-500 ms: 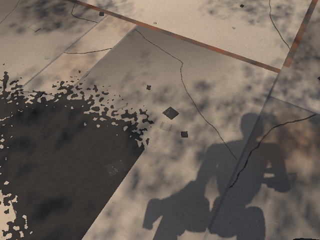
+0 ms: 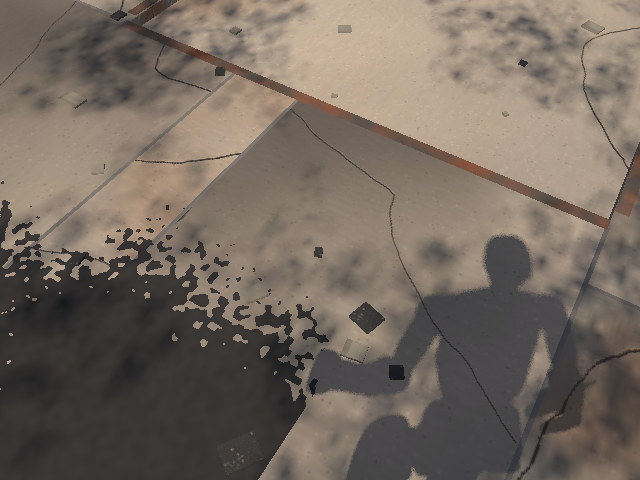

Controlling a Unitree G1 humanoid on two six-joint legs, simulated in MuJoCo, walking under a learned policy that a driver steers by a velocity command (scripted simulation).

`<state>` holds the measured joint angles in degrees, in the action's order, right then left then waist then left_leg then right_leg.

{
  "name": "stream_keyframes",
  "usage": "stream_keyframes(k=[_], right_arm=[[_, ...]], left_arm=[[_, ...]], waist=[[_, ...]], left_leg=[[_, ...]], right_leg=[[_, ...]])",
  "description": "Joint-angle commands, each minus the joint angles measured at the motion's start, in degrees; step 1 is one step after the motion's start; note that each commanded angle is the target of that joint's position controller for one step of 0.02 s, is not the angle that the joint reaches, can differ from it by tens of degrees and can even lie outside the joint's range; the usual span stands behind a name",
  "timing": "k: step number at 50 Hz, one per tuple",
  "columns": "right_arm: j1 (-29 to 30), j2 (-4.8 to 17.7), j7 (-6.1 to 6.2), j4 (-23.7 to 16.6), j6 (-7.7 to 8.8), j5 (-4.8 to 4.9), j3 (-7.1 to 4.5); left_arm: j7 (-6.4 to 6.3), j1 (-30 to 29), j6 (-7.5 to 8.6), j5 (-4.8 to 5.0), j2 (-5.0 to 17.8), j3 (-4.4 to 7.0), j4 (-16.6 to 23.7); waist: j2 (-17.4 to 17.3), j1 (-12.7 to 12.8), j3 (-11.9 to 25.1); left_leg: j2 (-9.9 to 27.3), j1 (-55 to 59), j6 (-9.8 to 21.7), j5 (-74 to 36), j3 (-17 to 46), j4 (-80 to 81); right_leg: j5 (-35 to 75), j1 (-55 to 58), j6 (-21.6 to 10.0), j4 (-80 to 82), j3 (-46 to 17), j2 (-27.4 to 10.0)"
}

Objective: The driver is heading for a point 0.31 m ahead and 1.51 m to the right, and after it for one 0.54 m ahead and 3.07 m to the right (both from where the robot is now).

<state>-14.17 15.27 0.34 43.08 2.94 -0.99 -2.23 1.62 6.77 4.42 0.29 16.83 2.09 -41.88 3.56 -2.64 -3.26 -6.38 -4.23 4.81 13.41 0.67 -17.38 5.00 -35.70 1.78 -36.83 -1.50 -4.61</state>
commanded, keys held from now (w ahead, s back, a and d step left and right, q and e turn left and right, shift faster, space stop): e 1.00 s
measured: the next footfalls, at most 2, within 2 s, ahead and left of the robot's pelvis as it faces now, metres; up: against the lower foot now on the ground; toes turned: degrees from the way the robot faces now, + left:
right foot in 0.10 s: +0.22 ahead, -0.12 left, +0.00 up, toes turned -3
left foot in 0.52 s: +0.24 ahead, +0.11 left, +0.00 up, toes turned -23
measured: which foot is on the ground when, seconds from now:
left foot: down 0.00-0.12, up 0.14-0.50, down 0.52-0.96, up 0.98-1.00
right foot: up 0.00-0.08, down 0.10-0.54, up 0.56-0.94, down 0.96-1.00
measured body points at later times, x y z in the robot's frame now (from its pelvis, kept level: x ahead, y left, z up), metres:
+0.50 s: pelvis +0.13 +0.00 -0.01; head +0.17 +0.00 +0.44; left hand +0.35 +0.24 -0.11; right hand +0.20 -0.30 -0.11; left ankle +0.20 +0.13 -0.74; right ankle +0.18 -0.11 -0.74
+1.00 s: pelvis +0.14 +0.00 -0.01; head +0.16 -0.04 +0.43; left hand +0.44 +0.13 -0.09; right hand +0.09 -0.32 -0.12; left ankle +0.20 +0.13 -0.72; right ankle +0.08 -0.09 -0.75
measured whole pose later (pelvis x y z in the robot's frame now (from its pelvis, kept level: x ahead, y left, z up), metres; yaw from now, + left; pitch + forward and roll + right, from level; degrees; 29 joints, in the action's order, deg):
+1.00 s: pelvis +0.14 +0.00 -0.01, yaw -34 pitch +1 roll +0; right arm -8.5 18.3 1.0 42.5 -0.7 -0.6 -4.5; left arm 0.4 9.3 -3.8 0.5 17.6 4.2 -33.0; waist -1.7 -1.1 -3.1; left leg 5.9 -19.6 -3.3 26.9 -5.0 -43.8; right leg -16.8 -17.1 -1.6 -32.8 0.9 0.9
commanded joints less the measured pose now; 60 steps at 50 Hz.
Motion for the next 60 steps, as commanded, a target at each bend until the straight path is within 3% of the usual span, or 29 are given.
stream_keyframes(k=[1, 4, 5, 6, 7, 8, 9, 11, 13, 18, 25, 26, 27, 28, 29, 30, 32, 35, 39, 44, 47, 48, 49, 50, 51, 53, 55, 57, 60], right_arm=[[0.3, 9.4, 0.34, -1.2, 0.35, -0.07, -2.44], [2.2, 10.2, 1.32, -0.9, -1.23, 1.25, -2.91], [2.1, 9.8, 1.82, -1.1, -1.71, 1.40, -2.86], [-0.3, 9.1, 2.24, -2.4, -1.61, -0.03, -2.55], [-5.8, 5.0, 1.74, -3.1, -1.41, -1.01, -1.29], [-4.9, 8.3, 0.83, -2.2, -1.41, -0.35, -1.53], [-1.0, 9.5, 0.54, -3.2, -1.89, 1.18, -2.02], [3.8, 8.8, 1.16, -4.1, -3.12, 0.84, -2.08], [3.4, 7.2, 1.51, -4.3, -3.83, 0.91, -1.89], [2.8, 6.3, 1.82, -3.1, -3.23, 0.88, -1.67], [1.6, 7.0, 0.53, -2.6, -1.14, 1.43, -2.63], [0.2, 9.4, 0.70, -2.5, -0.98, 0.96, -3.43], [0.7, 14.3, 1.17, -3.2, -1.42, -0.33, -4.46], [2.3, 15.3, 1.01, -3.2, -1.73, -2.23, -4.84], [5.5, 11.5, 1.25, -5.1, -1.53, -2.03, -3.76], [7.9, 9.1, 1.53, -5.7, -1.51, -1.04, -3.12], [9.1, 7.6, 1.92, -6.0, -1.71, 0.52, -2.52], [5.9, 8.0, 2.50, -5.3, -2.65, 0.00, -2.55], [4.1, 10.8, 2.45, -4.8, -3.41, 0.15, -3.68], [5.3, 12.8, 1.11, -4.6, -3.41, 1.37, -4.69], [5.5, 11.7, 0.90, -3.5, -3.09, 2.90, -4.62], [2.5, 9.3, 0.69, -2.5, -2.80, 1.89, -4.11], [2.9, 5.0, 0.32, -5.2, -2.57, -1.79, -2.47], [9.4, 8.0, 0.94, -6.9, -2.35, -0.90, -3.27], [10.6, 9.7, 1.23, -6.9, -2.65, 0.69, -3.89], [9.3, 9.9, 1.97, -5.5, -3.10, 0.59, -4.30], [7.5, 9.5, 1.94, -5.1, -3.09, 0.24, -4.36], [6.5, 8.4, 1.28, -4.8, -2.64, 0.87, -3.99], [10.7, 7.9, 0.31, -6.1, -1.42, 1.45, -3.54]], left_arm=[[0.87, -1.4, 0.49, 0.14, 5.3, 1.43, 4.0], [1.68, 2.0, 0.27, -0.74, 7.4, 2.56, 4.5], [1.55, 6.5, 0.38, -0.90, 9.0, 3.44, 3.6], [0.99, 10.1, 0.36, -1.18, 13.3, 4.50, 4.0], [0.55, 10.2, -0.17, -1.77, 15.3, 4.51, 5.1], [0.24, 11.1, -0.82, -1.04, 10.5, 3.47, 5.8], [-0.15, 7.7, -1.35, -0.38, 9.3, 3.26, 6.9], [-1.13, 4.2, -2.83, 0.44, 7.9, 2.84, 7.8], [-1.60, 2.2, -3.85, -0.41, 8.2, 3.07, 8.6], [-2.94, 2.8, -5.17, -0.03, 10.7, 4.55, 9.5], [-3.43, 1.5, -7.21, 0.75, 9.8, 4.65, 10.5], [-3.45, 2.8, -7.26, 0.85, 8.4, 4.22, 10.4], [-3.17, 4.5, -7.11, 0.43, 5.4, 3.42, 10.9], [-2.94, 3.6, -6.32, 0.47, 7.3, 4.16, 12.5], [-2.89, 5.5, -6.05, 0.09, 11.1, 5.36, 10.8], [-2.85, 6.9, -6.40, 0.49, 11.6, 5.88, 9.1], [-3.19, 8.4, -7.54, 0.41, 8.8, 5.30, 7.6], [-2.75, 4.0, -7.66, 1.26, 6.5, 4.24, 9.8], [-1.91, 0.5, -7.52, 0.96, 5.0, 3.23, 12.0], [-0.98, 1.3, -8.15, 0.96, 6.0, 3.51, 12.6], [-0.72, 6.2, -8.33, 0.81, 6.4, 4.31, 10.9], [-1.33, 8.4, -8.21, 0.83, 9.6, 5.43, 10.6], [-2.32, 9.1, -7.95, 0.40, 17.0, 6.78, 12.2], [-1.55, 10.6, -6.50, -1.70, 15.1, 6.10, 12.7], [-1.27, 8.6, -5.35, -1.83, 13.3, 5.47, 12.1], [-1.97, 3.2, -4.86, 0.08, 10.4, 4.66, 12.1], [-2.69, 1.3, -5.38, 0.25, 10.0, 4.11, 12.3], [-3.17, 3.4, -5.42, 0.43, 9.5, 4.03, 11.7], [-3.35, 5.5, -4.90, 0.63, 10.5, 4.26, 10.9]], waist=[[-6.9, 0.1, 3.8], [-7.2, 2.7, 4.6], [-5.5, 4.7, 7.1], [1.9, 4.8, 12.8], [13.2, 1.8, 19.0], [7.6, 4.4, 24.5], [3.8, 4.6, 19.2], [-3.0, 3.8, 11.1], [0.8, 1.8, 8.1], [3.8, 2.8, 11.5], [5.7, 1.6, 9.5], [3.2, 1.6, 9.7], [-9.1, 3.5, 8.8], [-21.0, 3.8, 6.4], [-15.2, 4.2, 6.2], [-11.6, 5.0, 5.7], [-10.4, 4.5, 4.8], [-12.1, 1.9, 4.5], [-13.4, -0.3, 6.5], [-14.5, 0.2, 7.0], [-12.0, 3.5, 7.6], [-4.1, 3.4, 9.0], [15.5, 1.8, 9.4], [10.7, 7.4, 12.7], [5.9, 6.3, 10.1], [2.6, 3.6, 7.2], [3.4, 2.0, 7.8], [3.6, 2.5, 9.5], [6.0, 4.6, 5.6]], left_leg=[[16.7, -1.2, 6.1, -33.8, 2.3, -0.2], [17.2, 3.1, 4.3, -41.0, 2.3, -10.6], [14.5, 2.0, 2.1, -42.0, 0.6, -18.8], [9.2, -5.3, -1.7, -28.0, -2.1, -33.3], [-1.5, -25.0, -6.5, 19.2, -1.8, -52.9], [0.0, -28.3, -6.7, 24.1, 6.6, -58.8], [2.4, -31.6, -6.7, 20.6, 7.2, -61.0], [5.7, -32.3, -7.1, 14.8, 6.2, -54.3], [5.7, -26.4, -7.5, 12.4, 4.7, -42.8], [4.1, -19.5, -9.4, 6.7, 4.5, -29.1], [3.8, -10.3, -6.6, -1.4, 3.7, -8.6], [8.8, -5.4, -4.6, -2.7, 7.0, -4.1], [21.2, -1.6, 1.2, -2.9, 19.7, 0.2], [28.5, -6.4, 8.9, -8.8, 30.2, 2.8], [27.9, -7.2, 9.7, -10.9, 27.0, 1.7], [24.2, -7.4, 7.1, -11.9, 20.7, 0.2], [20.8, -5.0, 5.3, -15.2, 13.9, -1.4], [19.4, -1.3, 6.5, -19.5, 8.3, -1.3], [22.1, 2.6, 7.8, -22.3, 6.2, -2.1], [24.2, 0.1, 7.4, -24.9, 3.3, -3.9], [22.2, -3.9, 2.4, -20.2, -0.9, -11.3], [18.7, -11.9, -2.5, -10.3, -5.7, -20.4], [10.3, -30.7, -8.8, 23.1, -9.4, -38.5], [6.9, -34.1, -9.7, 27.3, 0.4, -48.5], [8.2, -35.0, -9.2, 23.1, 2.6, -52.1], [9.4, -35.3, -8.9, 14.4, 3.7, -49.3], [7.8, -31.0, -9.8, 9.3, 3.2, -48.5], [7.3, -30.2, -9.8, 5.3, 2.6, -41.7], [6.5, -29.7, -9.1, 3.7, 3.3, -29.5]], right_leg=[[-1.1, 7.7, -2.0, 2.4, 0.1, 1.8], [-9.5, 8.5, -4.4, 5.8, 2.4, 4.1], [-2.4, 15.0, -5.9, 9.6, 2.5, 5.2], [22.0, 26.6, -10.1, 8.7, -8.1, -1.9], [34.7, 43.3, -22.4, 9.9, -29.5, -15.2], [22.6, 45.2, -23.6, 13.4, -34.7, -15.6], [11.7, 40.9, -21.6, 14.3, -29.9, -13.5], [-3.4, 29.1, -17.5, 17.8, -24.2, -9.8], [-9.7, 21.0, -15.0, 20.2, -20.7, -5.1], [-10.8, 19.5, -14.5, 19.3, -20.2, -3.3], [-17.9, 17.8, -10.5, 15.5, -25.0, -0.5], [-22.3, 14.4, -8.1, 11.9, -23.1, 2.0], [-32.9, 6.2, -4.5, 0.0, -14.6, 8.3], [-40.1, 0.4, -1.9, -13.6, -6.2, 12.4], [-37.4, 0.8, -0.3, -23.0, -7.9, 9.2], [-34.0, 0.9, 0.5, -26.6, -7.2, 8.9], [-29.3, -1.4, 2.7, -32.7, -6.1, 8.1], [-26.4, -2.5, 4.4, -28.6, -2.1, 6.4], [-27.9, 2.0, 4.8, -17.4, 0.1, 3.4], [-27.3, 11.9, 1.9, -4.6, 4.3, 3.7], [-14.9, 23.0, -2.7, 12.2, 5.6, 5.8], [-2.3, 32.7, -5.3, 15.4, -1.7, 2.0], [23.8, 42.2, -13.7, 13.1, -23.3, -14.0], [21.0, 37.1, -22.7, 15.2, -28.5, -18.5], [15.5, 35.2, -21.2, 16.2, -23.4, -15.1], [8.1, 32.4, -15.8, 16.2, -17.8, -9.6], [9.8, 29.1, -15.1, 16.4, -15.9, -7.2], [-8.6, 30.0, -15.1, 18.9, -16.6, -5.4], [-30.9, 28.4, -15.3, 23.0, -21.9, -5.2]])
Velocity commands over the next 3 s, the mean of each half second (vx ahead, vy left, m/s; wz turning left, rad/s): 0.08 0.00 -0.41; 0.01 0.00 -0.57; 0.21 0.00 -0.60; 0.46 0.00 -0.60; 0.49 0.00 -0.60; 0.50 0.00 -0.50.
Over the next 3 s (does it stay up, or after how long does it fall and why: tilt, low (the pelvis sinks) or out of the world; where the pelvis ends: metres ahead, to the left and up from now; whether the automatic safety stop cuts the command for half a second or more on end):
stays up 0.35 -0.83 -0.01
